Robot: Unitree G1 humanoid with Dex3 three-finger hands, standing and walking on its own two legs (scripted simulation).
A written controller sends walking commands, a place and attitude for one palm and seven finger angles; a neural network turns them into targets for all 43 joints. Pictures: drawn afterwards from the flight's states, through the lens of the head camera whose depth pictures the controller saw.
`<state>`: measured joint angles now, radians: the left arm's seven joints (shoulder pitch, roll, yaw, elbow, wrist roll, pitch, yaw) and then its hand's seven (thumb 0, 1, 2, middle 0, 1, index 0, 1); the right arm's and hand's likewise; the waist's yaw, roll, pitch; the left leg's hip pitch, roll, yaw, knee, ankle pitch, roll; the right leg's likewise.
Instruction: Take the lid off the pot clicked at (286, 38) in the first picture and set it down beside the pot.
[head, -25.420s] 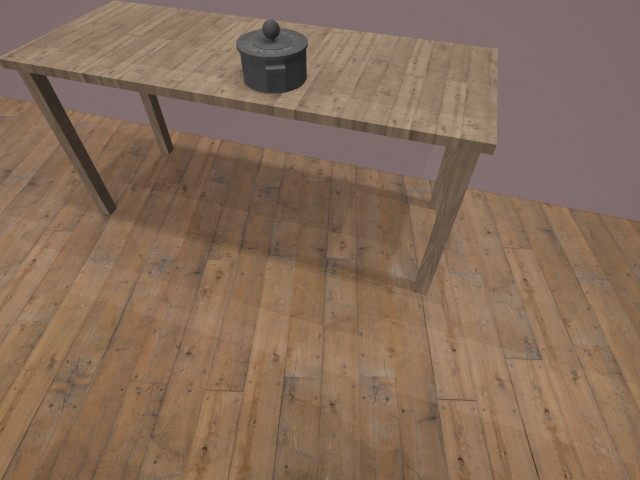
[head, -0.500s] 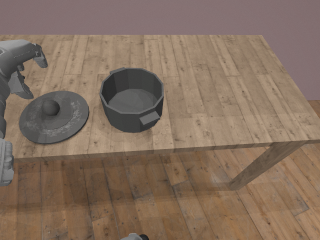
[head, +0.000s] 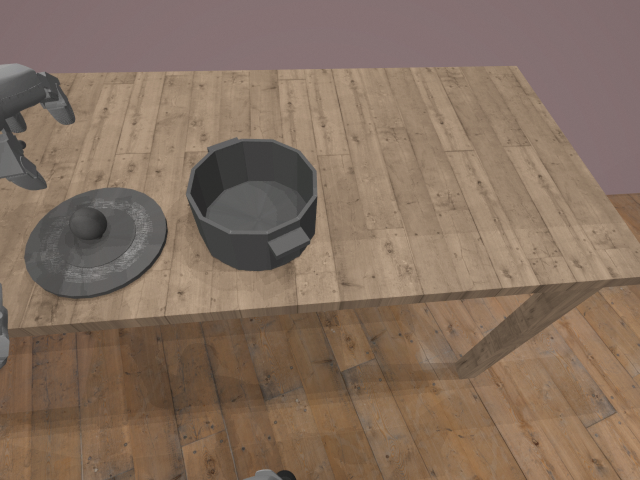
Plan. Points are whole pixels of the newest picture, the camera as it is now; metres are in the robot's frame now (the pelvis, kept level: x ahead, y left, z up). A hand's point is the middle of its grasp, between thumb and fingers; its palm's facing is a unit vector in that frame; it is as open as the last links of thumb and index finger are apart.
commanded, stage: draw the hand back to the body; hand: left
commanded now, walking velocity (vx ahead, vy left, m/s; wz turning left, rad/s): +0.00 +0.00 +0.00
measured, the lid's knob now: (88, 223) +0.47 +0.33 +0.00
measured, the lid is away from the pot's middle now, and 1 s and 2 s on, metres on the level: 0.24 0.24 0.24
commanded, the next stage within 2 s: none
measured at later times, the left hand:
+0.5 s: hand (52, 165) +0.41 +0.27 +0.17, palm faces +0.17 -0.77 -0.62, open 11.1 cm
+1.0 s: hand (60, 197) +0.35 +0.23 +0.19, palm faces +0.49 -0.82 -0.29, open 9.4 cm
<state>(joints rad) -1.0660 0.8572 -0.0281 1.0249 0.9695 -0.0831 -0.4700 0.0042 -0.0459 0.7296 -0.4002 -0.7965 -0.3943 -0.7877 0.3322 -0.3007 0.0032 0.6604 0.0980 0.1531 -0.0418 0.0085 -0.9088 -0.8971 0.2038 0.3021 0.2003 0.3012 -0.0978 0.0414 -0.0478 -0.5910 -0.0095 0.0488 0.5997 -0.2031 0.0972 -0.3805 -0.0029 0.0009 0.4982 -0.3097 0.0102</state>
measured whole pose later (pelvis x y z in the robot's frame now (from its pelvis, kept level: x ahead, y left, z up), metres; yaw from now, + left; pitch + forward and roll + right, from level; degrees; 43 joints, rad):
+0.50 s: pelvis -0.01 -0.02 +0.01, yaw +1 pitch +3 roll -2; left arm -0.66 0.63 0.18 0.66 0.21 -0.11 -0.14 0.00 -0.05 0.73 -0.40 -0.80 -0.40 -0.79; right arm 0.23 -0.26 0.05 0.57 0.09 0.09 -0.05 0.01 -0.91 -0.90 0.20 0.30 0.20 0.30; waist 0.00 0.03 0.03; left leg -0.38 -0.01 0.04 0.49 -0.16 0.07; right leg -0.19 0.00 0.00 0.42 -0.28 0.00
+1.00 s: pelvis +0.02 -0.07 +0.01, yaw +0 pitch -1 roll +0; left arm -0.17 0.47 0.39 0.23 -0.08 -0.08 0.09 0.01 0.36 0.80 -0.31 -0.58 -0.31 -0.57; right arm 0.22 -0.29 0.00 0.67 0.07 -0.02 -0.04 0.01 -0.91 -0.90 0.20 0.30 0.20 0.30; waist 0.00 0.05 0.01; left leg -0.23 0.03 0.04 0.45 -0.20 0.00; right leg -0.04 0.04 0.01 0.37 -0.31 -0.03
